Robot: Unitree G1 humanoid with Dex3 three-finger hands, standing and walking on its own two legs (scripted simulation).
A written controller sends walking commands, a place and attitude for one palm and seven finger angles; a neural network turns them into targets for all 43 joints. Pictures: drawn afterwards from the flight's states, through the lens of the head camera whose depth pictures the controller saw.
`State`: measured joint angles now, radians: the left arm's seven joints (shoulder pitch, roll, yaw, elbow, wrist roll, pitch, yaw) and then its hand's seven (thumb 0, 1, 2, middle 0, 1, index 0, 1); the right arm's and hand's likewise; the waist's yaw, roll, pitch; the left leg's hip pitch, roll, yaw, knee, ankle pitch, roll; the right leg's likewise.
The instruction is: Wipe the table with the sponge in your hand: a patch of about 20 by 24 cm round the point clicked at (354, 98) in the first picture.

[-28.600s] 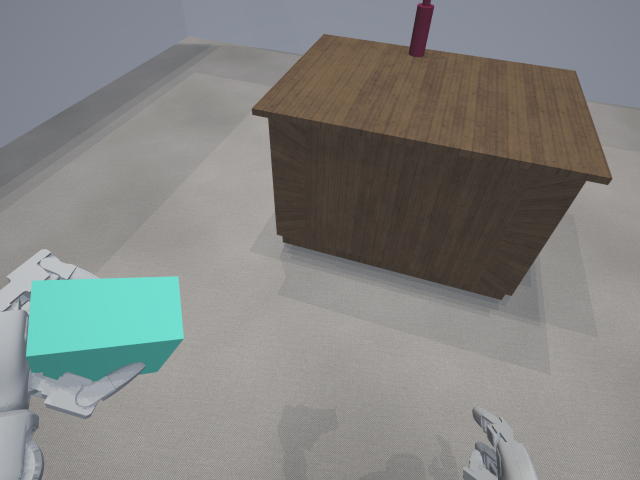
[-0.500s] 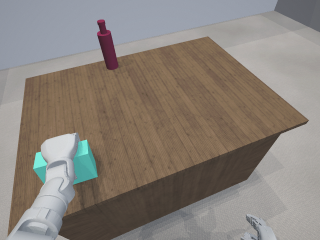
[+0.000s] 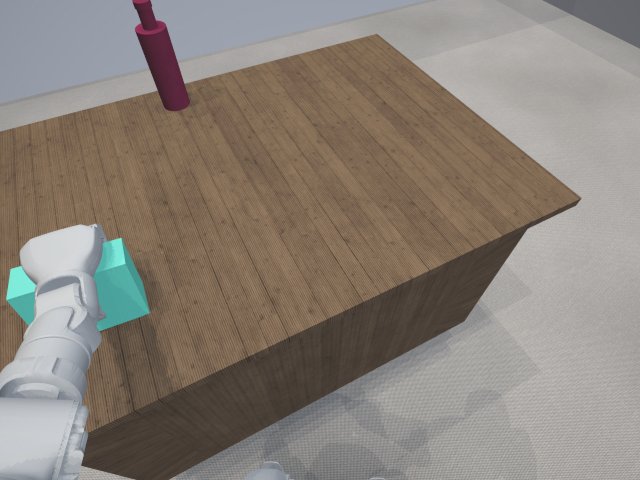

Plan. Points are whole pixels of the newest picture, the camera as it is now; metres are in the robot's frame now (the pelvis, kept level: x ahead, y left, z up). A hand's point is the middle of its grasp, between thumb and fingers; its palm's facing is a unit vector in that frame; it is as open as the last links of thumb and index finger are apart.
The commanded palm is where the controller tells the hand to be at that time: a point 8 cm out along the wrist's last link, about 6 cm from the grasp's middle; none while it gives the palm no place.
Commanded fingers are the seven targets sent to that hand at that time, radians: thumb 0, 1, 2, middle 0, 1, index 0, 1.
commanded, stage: wipe forward along the first lane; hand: left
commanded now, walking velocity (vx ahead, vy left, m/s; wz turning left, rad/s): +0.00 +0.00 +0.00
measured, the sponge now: (90, 300) +0.36 +0.35 -0.03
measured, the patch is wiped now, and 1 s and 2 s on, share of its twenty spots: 0.25 0.35 0.50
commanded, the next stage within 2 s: slide across to the middle lane in 0.78 s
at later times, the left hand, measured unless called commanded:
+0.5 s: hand (74, 248) +0.42 +0.38 +0.01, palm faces -0.15 +0.00 -0.99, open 10.1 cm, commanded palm +0.42 +0.36 +0.04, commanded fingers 0.00 0.10 1.30 -1.20 -1.60 -1.20 -1.60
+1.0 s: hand (68, 225) +0.47 +0.40 +0.01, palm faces -0.17 +0.01 -0.99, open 10.1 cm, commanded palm +0.47 +0.36 +0.05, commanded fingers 0.00 0.10 1.30 -1.20 -1.60 -1.20 -1.60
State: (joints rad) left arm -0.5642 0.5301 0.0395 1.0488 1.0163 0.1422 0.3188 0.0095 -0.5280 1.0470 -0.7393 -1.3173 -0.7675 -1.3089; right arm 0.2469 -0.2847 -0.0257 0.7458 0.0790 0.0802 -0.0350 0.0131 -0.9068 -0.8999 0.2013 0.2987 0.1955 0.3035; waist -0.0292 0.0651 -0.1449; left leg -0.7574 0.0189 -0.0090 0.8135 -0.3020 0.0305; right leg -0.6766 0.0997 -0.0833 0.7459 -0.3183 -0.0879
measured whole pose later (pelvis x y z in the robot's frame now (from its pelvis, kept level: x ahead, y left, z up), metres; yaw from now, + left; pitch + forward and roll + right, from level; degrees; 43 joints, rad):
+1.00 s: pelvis +0.01 +0.05 -0.01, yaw -1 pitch +21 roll -6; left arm -0.89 0.66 0.02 1.24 1.08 0.16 0.26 0.02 -0.54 1.06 -0.75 -1.31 -0.77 -1.31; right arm 0.32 -0.27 -0.01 0.72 0.04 0.08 0.00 0.01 -0.91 -0.90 0.20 0.30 0.20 0.30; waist -0.10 0.05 -0.16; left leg -0.93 -0.01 0.00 0.89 -0.34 0.09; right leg -0.82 0.07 -0.07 0.77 -0.33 -0.02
